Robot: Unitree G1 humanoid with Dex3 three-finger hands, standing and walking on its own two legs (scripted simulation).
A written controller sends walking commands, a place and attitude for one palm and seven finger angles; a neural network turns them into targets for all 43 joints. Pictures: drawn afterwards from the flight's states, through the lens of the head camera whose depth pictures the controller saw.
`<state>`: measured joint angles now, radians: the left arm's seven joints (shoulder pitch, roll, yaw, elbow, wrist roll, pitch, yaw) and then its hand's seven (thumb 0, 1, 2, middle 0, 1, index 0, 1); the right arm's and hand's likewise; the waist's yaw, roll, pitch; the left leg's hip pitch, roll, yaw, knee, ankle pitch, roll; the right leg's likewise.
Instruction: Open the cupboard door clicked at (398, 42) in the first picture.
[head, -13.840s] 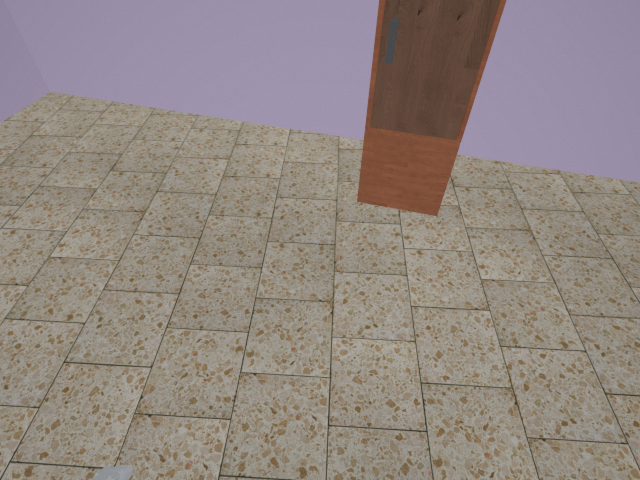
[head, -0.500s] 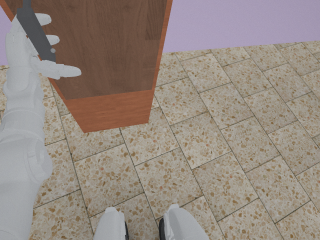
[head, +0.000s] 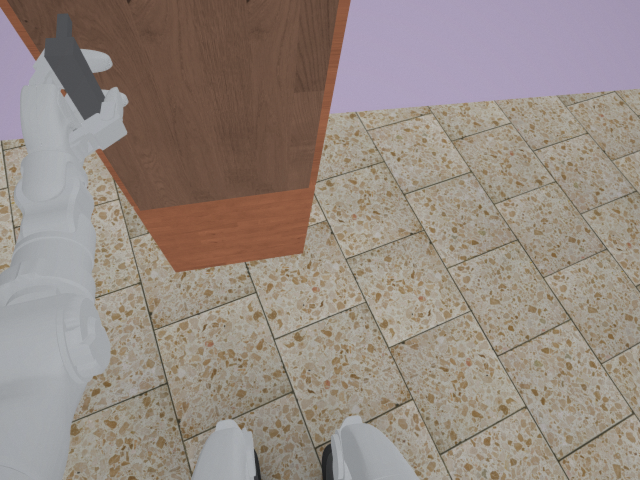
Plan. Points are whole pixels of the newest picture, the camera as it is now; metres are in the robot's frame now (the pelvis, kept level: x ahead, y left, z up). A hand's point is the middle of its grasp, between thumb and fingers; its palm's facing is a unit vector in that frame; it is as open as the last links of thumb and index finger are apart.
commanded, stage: close the thumb around the handle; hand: left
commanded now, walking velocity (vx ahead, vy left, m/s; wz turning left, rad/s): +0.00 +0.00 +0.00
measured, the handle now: (87, 81) +0.58 +0.23 +0.08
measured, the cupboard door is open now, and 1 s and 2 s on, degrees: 1 37 52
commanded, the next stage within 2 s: pull the door open along its arc in 0.10 s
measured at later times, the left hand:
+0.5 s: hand (118, 141) +0.50 +0.19 +0.07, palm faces +0.10 -0.99 -0.01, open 6.1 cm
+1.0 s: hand (213, 230) +0.38 +0.08 +0.07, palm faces +0.49 -0.87 +0.05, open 6.6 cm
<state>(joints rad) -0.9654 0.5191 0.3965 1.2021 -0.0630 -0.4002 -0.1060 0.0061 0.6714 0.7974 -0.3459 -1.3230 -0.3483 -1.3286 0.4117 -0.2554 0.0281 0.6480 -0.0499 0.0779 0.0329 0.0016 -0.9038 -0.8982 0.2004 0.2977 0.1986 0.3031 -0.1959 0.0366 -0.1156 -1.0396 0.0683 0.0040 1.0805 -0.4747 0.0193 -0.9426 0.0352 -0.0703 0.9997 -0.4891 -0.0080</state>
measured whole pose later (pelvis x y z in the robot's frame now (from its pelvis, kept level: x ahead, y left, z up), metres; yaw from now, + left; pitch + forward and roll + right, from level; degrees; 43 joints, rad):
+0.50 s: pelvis +0.01 +0.00 +0.01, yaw -1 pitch +22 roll -3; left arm -0.75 0.43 0.40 1.04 -0.11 -0.42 -0.14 0.01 0.68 0.71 -0.34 -1.35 -0.33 -1.35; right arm 0.42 -0.25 0.01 0.62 -0.02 0.10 0.03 0.00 -0.90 -0.90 0.20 0.30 0.20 0.30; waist -0.17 0.04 -0.13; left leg -0.94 0.07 0.04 1.02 -0.47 0.02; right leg -0.86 0.04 -0.04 0.95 -0.48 -0.01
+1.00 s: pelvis +0.00 -0.02 +0.01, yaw +2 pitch +16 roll -1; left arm -0.33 -0.12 0.03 0.51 0.08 -0.32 0.64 0.04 0.65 0.74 -0.29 -1.31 -0.31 -1.30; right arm 0.23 -0.18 -0.01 0.59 -0.09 0.02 0.09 0.01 -0.91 -0.90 0.20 0.30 0.20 0.30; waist -0.05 0.03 -0.17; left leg -0.83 0.04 0.02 1.01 -0.46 0.00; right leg -0.77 0.01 -0.05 1.00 -0.51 -0.03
